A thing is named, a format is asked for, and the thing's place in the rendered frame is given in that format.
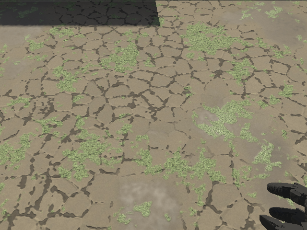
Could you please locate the right robot hand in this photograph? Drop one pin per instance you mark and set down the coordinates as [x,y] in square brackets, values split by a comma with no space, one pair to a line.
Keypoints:
[295,219]

